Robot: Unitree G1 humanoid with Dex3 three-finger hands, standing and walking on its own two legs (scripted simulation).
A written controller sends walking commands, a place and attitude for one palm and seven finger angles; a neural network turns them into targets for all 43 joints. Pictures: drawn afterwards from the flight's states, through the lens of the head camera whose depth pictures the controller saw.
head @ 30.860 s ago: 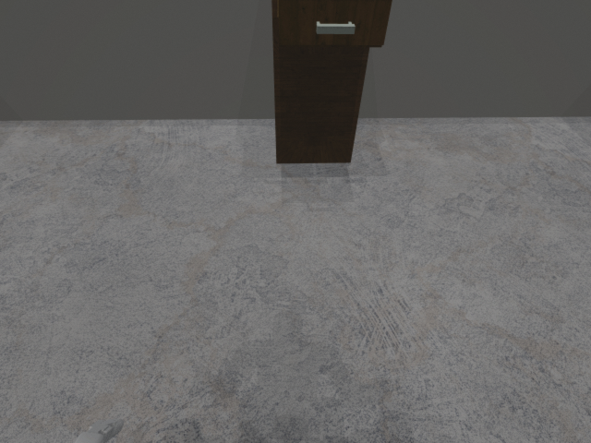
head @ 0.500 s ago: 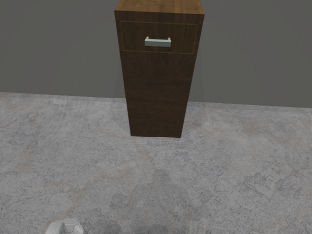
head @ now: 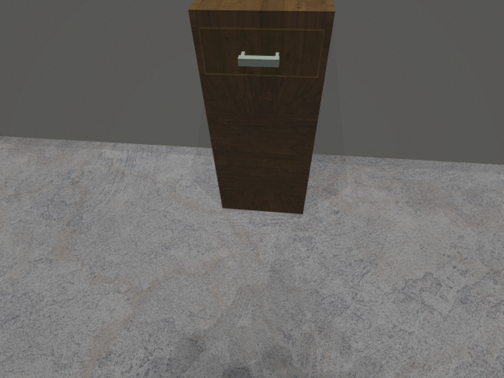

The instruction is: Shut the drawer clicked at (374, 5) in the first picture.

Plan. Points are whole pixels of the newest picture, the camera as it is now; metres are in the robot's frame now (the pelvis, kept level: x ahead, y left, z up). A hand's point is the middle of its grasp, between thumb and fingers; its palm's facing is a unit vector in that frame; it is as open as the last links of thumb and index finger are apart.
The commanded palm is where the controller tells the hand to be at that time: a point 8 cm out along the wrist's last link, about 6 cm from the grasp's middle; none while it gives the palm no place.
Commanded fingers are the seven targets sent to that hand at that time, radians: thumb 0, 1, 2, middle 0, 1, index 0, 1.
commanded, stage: let the arm hang, fingers relaxed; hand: left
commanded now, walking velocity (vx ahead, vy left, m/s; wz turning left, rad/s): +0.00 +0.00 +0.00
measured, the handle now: (259, 57) +0.96 +0.04 +0.04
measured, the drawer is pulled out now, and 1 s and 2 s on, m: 0.00 0.00 0.00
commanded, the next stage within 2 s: look to check the result in 0.36 s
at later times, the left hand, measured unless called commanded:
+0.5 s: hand out of the picture +0.08 +0.23 -0.16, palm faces -0.04 -0.95 -0.30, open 7.4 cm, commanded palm none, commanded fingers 0.00 0.90 0.90 -0.20 -0.30 -0.20 -0.30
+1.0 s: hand out of the picture +0.08 +0.25 -0.15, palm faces -0.03 -0.95 -0.33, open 7.4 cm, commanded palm none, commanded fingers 0.00 0.90 0.90 -0.20 -0.30 -0.20 -0.30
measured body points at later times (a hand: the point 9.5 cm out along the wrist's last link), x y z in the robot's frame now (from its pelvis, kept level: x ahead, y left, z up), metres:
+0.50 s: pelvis +0.00 +0.01 +0.00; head +0.02 +0.00 +0.45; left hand +0.08 +0.28 -0.13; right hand +0.03 -0.28 -0.14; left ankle +0.06 +0.12 -0.74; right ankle -0.04 -0.07 -0.74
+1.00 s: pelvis +0.01 +0.02 +0.01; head +0.02 +0.01 +0.46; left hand +0.09 +0.30 -0.13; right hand +0.09 -0.27 -0.14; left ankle +0.06 +0.12 -0.74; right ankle -0.04 -0.07 -0.74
